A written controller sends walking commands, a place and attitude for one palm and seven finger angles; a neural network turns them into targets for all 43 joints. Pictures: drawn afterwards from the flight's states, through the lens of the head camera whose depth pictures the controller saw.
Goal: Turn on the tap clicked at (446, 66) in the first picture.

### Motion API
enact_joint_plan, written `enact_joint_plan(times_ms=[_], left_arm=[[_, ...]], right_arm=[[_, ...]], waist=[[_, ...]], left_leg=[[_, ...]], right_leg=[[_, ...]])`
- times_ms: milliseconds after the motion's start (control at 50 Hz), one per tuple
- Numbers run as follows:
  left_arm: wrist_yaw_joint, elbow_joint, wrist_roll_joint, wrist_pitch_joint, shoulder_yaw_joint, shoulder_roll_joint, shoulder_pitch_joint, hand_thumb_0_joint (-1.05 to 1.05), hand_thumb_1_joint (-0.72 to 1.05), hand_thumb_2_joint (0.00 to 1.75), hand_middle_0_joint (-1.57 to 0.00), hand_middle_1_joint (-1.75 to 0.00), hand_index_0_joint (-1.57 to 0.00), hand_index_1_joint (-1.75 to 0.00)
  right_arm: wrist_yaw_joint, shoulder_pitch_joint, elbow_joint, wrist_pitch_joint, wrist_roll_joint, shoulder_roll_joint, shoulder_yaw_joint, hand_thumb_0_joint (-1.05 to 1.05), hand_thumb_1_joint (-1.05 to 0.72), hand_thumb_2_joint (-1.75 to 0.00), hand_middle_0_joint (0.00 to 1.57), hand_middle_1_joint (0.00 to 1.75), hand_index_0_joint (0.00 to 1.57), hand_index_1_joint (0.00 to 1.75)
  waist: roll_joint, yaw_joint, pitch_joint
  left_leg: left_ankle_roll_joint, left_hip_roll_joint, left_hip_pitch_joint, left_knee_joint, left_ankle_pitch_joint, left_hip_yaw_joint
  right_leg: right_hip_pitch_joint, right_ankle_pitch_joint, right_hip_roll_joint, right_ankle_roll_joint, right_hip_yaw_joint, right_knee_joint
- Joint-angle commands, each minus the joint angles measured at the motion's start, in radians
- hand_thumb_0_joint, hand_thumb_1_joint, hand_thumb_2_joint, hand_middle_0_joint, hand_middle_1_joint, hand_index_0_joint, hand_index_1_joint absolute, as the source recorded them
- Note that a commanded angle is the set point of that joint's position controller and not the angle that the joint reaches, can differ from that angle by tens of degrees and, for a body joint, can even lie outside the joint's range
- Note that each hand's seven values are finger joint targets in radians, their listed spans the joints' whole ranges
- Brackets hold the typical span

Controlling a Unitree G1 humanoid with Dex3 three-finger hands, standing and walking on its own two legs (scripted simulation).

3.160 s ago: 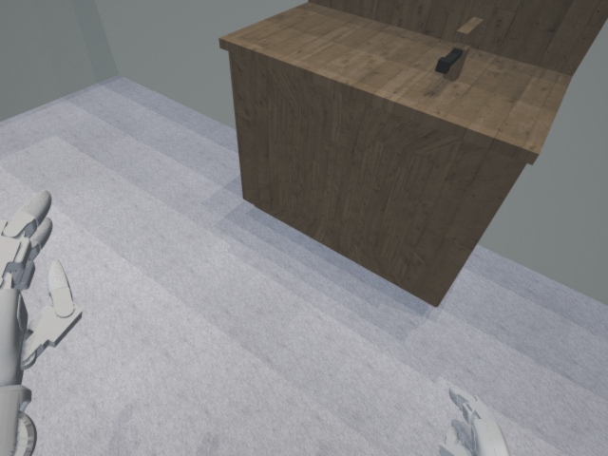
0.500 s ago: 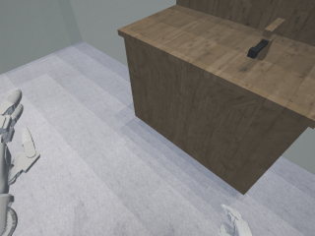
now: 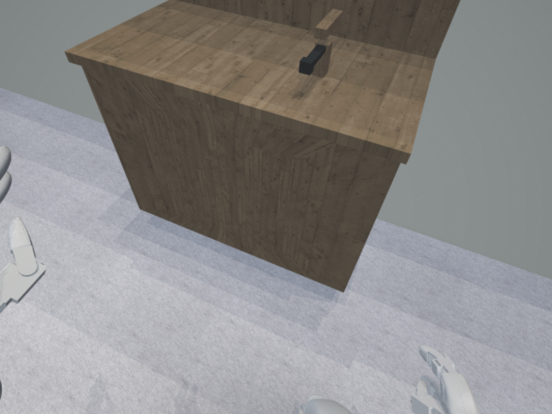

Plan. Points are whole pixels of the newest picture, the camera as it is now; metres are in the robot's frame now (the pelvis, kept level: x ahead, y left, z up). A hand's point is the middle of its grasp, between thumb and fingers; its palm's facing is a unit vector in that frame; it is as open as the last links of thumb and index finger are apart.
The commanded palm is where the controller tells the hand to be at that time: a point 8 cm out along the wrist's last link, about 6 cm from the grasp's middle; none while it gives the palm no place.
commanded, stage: turn to face it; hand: left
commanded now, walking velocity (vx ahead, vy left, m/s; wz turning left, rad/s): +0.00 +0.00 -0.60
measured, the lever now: (306, 65) +0.82 +0.01 +0.11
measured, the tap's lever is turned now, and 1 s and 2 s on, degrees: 0 0 0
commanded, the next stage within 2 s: take the last steps up to it in 1.00 s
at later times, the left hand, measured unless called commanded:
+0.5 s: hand (194, 270) +0.22 +0.11 +0.18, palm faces +0.08 -0.86 -0.51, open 7.4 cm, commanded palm +0.18 +0.17 +0.19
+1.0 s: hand (322, 330) +0.17 -0.01 +0.18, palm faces -0.16 -0.84 -0.51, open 7.4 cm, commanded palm +0.15 +0.07 +0.19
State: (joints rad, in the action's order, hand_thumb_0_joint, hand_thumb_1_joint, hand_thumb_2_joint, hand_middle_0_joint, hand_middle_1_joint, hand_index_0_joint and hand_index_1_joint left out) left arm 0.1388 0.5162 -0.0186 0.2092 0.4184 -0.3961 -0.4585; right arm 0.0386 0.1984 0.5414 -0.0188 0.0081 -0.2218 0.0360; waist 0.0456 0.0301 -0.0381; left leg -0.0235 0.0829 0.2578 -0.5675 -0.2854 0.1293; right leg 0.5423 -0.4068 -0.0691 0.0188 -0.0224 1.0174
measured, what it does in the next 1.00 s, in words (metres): walks backwards, turning right: right foot, then left foot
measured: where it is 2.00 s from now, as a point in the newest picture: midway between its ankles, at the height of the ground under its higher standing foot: outside the picture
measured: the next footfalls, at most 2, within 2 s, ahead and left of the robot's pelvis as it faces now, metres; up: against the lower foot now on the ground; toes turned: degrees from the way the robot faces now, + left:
right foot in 0.18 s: +0.03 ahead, -0.16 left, +0.00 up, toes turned -13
left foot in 0.54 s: +0.03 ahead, +0.07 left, +0.00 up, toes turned -16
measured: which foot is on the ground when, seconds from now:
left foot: down 0.00-0.18, up 0.20-0.52, down 0.54-0.88, up 0.90-1.00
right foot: up 0.00-0.16, down 0.18-0.58, up 0.60-0.84, down 0.86-1.00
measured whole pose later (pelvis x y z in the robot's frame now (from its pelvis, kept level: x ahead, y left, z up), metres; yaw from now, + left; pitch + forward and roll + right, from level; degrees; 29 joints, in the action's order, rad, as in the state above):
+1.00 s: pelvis -0.14 -0.07 +0.00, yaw -33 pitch +0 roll +1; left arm 0.13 0.54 -0.03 0.21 0.38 -0.39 -0.47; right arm 0.01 0.17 0.59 0.00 0.02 -0.20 0.00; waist -0.04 -0.02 -0.12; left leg -0.06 0.11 0.48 -1.07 -0.47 0.04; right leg 0.36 -0.25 -0.01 -0.05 0.05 0.62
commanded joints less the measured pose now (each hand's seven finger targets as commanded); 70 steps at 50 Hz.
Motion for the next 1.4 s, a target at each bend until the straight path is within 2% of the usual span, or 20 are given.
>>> enact_joint_plan(times_ms=[0, 120, 140, 180, 240, 320, 480, 520, 540, 580, 660, 800, 820, 860, 880, 980, 1080, 1180, 1240, 1380], left_arm=[[0.004, 0.188, 0.009, 0.046, -0.036, -0.07, 0.14, 0.0, 0.9, 0.9, -0.2, -0.3, -0.2, -0.3], [0.013, 0.192, 0.009, 0.036, 0.027, -0.147, 0.144, 0.0, 0.9, 0.9, -0.2, -0.3, -0.2, -0.3], [0.013, 0.216, 0.005, 0.041, 0.034, -0.154, 0.149, 0.0, 0.9, 0.9, -0.2, -0.3, -0.2, -0.3], [0.032, 0.21, -0.006, 0.051, 0.145, -0.255, 0.102, 0.0, 0.9, 0.9, -0.2, -0.3, -0.2, -0.3], [0.026, 0.219, -0.037, 0.04, 0.181, -0.24, -0.055, 0.0, 0.9, 0.9, -0.2, -0.3, -0.2, -0.3], [0.024, 0.245, -0.053, 0.06, 0.17, -0.191, -0.108, 0.0, 0.9, 0.9, -0.2, -0.3, -0.2, -0.3], [0.029, 0.231, -0.034, 0.038, 0.109, -0.168, -0.058, 0.0, 0.9, 0.9, -0.2, -0.3, -0.2, -0.3], [0.02, 0.261, -0.033, 0.041, 0.077, -0.16, -0.003, 0.0, 0.9, 0.9, -0.2, -0.3, -0.2, -0.3], [0.017, 0.273, -0.022, 0.051, 0.082, -0.164, 0.027, 0.0, 0.9, 0.9, -0.2, -0.3, -0.2, -0.3], [0.02, 0.253, 0.01, 0.063, 0.092, -0.187, 0.074, 0.0, 0.9, 0.9, -0.2, -0.3, -0.2, -0.3], [0.01, 0.239, 0.009, 0.055, -0.021, -0.088, 0.11, 0.0, 0.9, 0.9, -0.2, -0.3, -0.2, -0.3], [0.015, 0.181, 0.004, 0.048, 0.025, -0.129, 0.135, 0.0, 0.9, 0.9, -0.2, -0.3, -0.2, -0.3], [0.014, 0.162, 0.007, 0.045, 0.041, -0.144, 0.107, 0.0, 0.9, 0.9, -0.2, -0.3, -0.2, -0.3], [0.029, 0.173, 0.002, 0.061, 0.128, -0.238, 0.078, 0.0, 0.9, 0.9, -0.2, -0.3, -0.2, -0.3], [0.032, 0.182, -0.013, 0.054, 0.147, -0.234, 0.076, 0.0, 0.9, 0.9, -0.2, -0.3, -0.2, -0.3], [0.028, 0.225, -0.033, 0.069, 0.169, -0.193, -0.118, 0.0, 0.9, 0.9, -0.2, -0.3, -0.2, -0.3], [0.035, 0.217, -0.032, 0.07, 0.149, -0.184, -0.105, 0.0, 0.9, 0.9, -0.2, -0.3, -0.2, -0.3], [0.045, 0.208, -0.007, 0.067, 0.08, -0.161, -0.044, 0.0, 0.9, 0.9, -0.2, -0.3, -0.2, -0.3], [0.043, 0.209, 0.019, 0.081, 0.059, -0.15, -0.003, 0.0, 0.9, 0.9, -0.2, -0.3, -0.2, -0.3], [0.03, 0.128, 0.033, 0.07, -0.019, -0.093, 0.099, 0.0, 0.9, 0.9, -0.2, -0.3, -0.2, -0.3]], right_arm=[[-0.021, -0.056, -0.135, 0.068, 0.018, -0.118, 0.026, 0.0, -0.9, -0.9, 0.2, 0.3, 0.2, 0.3], [-0.032, -0.024, -0.147, 0.114, 0.008, -0.128, 0.023, 0.0, -0.9, -0.9, 0.2, 0.3, 0.2, 0.3], [-0.037, -0.016, -0.146, 0.114, 0.01, -0.11, 0.017, 0.0, -0.9, -0.9, 0.2, 0.3, 0.2, 0.3], [-0.03, -0.081, -0.174, 0.108, 0.004, -0.063, -0.002, 0.0, -0.9, -0.9, 0.2, 0.3, 0.2, 0.3], [-0.033, -0.092, -0.159, 0.059, 0.005, -0.057, 0.0, 0.0, -0.9, -0.9, 0.2, 0.3, 0.2, 0.3], [-0.026, -0.121, -0.137, 0.013, 0.001, -0.045, -0.012, 0.0, -0.9, -0.9, 0.2, 0.3, 0.2, 0.3], [-0.013, -0.076, -0.145, 0.018, 0.008, -0.096, 0.008, 0.0, -0.9, -0.9, 0.2, 0.3, 0.2, 0.3], [-0.002, -0.064, -0.15, 0.022, 0.007, -0.118, 0.018, 0.0, -0.9, -0.9, 0.2, 0.3, 0.2, 0.3], [0.004, -0.077, -0.159, 0.024, -0.004, -0.134, 0.018, 0.0, -0.9, -0.9, 0.2, 0.3, 0.2, 0.3], [0.001, -0.092, -0.149, 0.047, -0.003, -0.096, 0.011, 0.0, -0.9, -0.9, 0.2, 0.3, 0.2, 0.3], [-0.023, -0.063, -0.138, 0.072, 0.013, -0.111, 0.026, 0.0, -0.9, -0.9, 0.2, 0.3, 0.2, 0.3], [-0.031, -0.024, -0.134, 0.118, 0.011, -0.12, 0.023, 0.0, -0.9, -0.9, 0.2, 0.3, 0.2, 0.3], [-0.031, -0.016, -0.132, 0.118, 0.015, -0.111, 0.024, 0.0, -0.9, -0.9, 0.2, 0.3, 0.2, 0.3], [-0.028, -0.064, -0.155, 0.113, 0.009, -0.062, 0.001, 0.0, -0.9, -0.9, 0.2, 0.3, 0.2, 0.3], [-0.023, -0.086, -0.144, 0.108, 0.013, -0.061, 0.0, 0.0, -0.9, -0.9, 0.2, 0.3, 0.2, 0.3], [-0.02, -0.108, -0.116, 0.052, 0.003, -0.044, -0.017, 0.0, -0.9, -0.9, 0.2, 0.3, 0.2, 0.3], [0.01, -0.097, -0.113, 0.079, 0.003, -0.08, 0.012, 0.0, -0.9, -0.9, 0.2, 0.3, 0.2, 0.3], [0.03, -0.038, -0.086, 0.095, -0.004, -0.111, 0.022, 0.0, -0.9, -0.9, 0.2, 0.3, 0.2, 0.3], [0.034, -0.062, -0.092, 0.107, -0.004, -0.12, 0.019, 0.0, -0.9, -0.9, 0.2, 0.3, 0.2, 0.3], [0.028, -0.053, -0.051, 0.142, -0.003, -0.111, 0.014, 0.0, -0.9, -0.9, 0.2, 0.3, 0.2, 0.3]], waist=[[-0.298, -0.013, -0.006], [-0.277, -0.013, 0.086], [-0.193, -0.016, 0.12], [0.219, 0.013, 0.164], [0.1, -0.004, 0.218], [0.055, -0.02, 0.239], [0.053, -0.01, 0.207], [-0.068, -0.028, 0.164], [-0.25, -0.018, 0.115], [-0.343, -0.006, 0.085], [-0.318, -0.009, 0.009], [-0.261, -0.02, 0.094], [-0.188, -0.025, 0.12], [0.196, -0.007, 0.158], [0.213, 0.004, 0.206], [0.049, -0.028, 0.23], [0.089, -0.007, 0.215], [-0.016, -0.045, 0.223], [-0.351, -0.047, 0.065], [-0.29, -0.037, -0.001]], left_leg=[[0.114, 0.284, 0.05, 0.233, 0.165, -0.055], [0.034, 0.247, -0.005, 0.009, 0.221, 0.022], [0.013, 0.214, 0.025, -0.116, 0.181, 0.027], [-0.057, 0.001, 0.335, -0.5, -0.361, 0.01], [-0.06, 0.043, 0.364, -0.652, -0.219, -0.161], [-0.07, 0.022, 0.289, -0.443, -0.149, -0.123], [-0.023, -0.031, -0.033, 0.017, -0.098, -0.088], [0.024, 0.063, -0.192, 0.216, -0.057, -0.149], [0.099, 0.235, -0.207, 0.287, 0.004, -0.323], [0.186, 0.383, 0.013, 0.338, 0.021, -0.35], [0.12, 0.271, 0.031, 0.234, 0.161, -0.075], [0.039, 0.233, 0.026, 0.018, 0.207, -0.005], [0.016, 0.195, 0.04, -0.074, 0.153, 0.02], [-0.043, 0.005, 0.312, -0.427, -0.312, 0.017], [-0.039, 0.018, 0.323, -0.546, -0.305, -0.095], [-0.044, 0.014, 0.292, -0.506, -0.139, -0.119], [-0.014, -0.027, 0.14, -0.228, -0.168, -0.08], [0.05, -0.036, -0.114, 0.189, -0.13, -0.061], [0.221, 0.276, -0.054, 0.395, -0.309, -0.475], [0.15, 0.126, 0.132, 0.253, -0.223, -0.209]], right_leg=[[-0.034, -0.038, 0.093, 0.038, 0.061, -0.015], [-0.305, 0.114, 0.048, 0.031, 0.17, -0.483], [-0.381, 0.223, 0.103, 0.003, 0.106, -0.567], [-0.522, 0.859, 0.385, -0.175, -0.386, -0.616], [-0.512, 0.642, 0.366, -0.213, -0.381, -0.597], [-0.482, 0.593, 0.283, -0.189, -0.246, -0.604], [-0.257, 0.215, 0.237, -0.149, -0.355, -0.662], [-0.1, 0.127, 0.147, -0.078, -0.293, -0.531], [0.035, -0.026, 0.044, -0.027, -0.179, -0.34], [0.001, -0.086, 0.045, 0.011, -0.039, 0.152], [-0.032, -0.038, 0.088, 0.031, 0.052, -0.002], [-0.339, 0.13, 0.048, 0.028, 0.171, -0.505], [-0.377, 0.219, 0.1, -0.001, 0.109, -0.569], [-0.51, 0.807, 0.378, -0.16, -0.317, -0.62], [-0.503, 0.805, 0.418, -0.184, -0.333, -0.624], [-0.448, 0.559, 0.319, -0.185, -0.187, -0.621], [-0.357, 0.307, 0.31, -0.187, -0.248, -0.693], [-0.29, -0.091, 0.225, -0.098, -0.184, -0.67], [-0.046, -0.094, 0.045, -0.021, 0.075, -0.167], [-0.293, -0.049, 0.07, -0.001, 0.187, -0.425]])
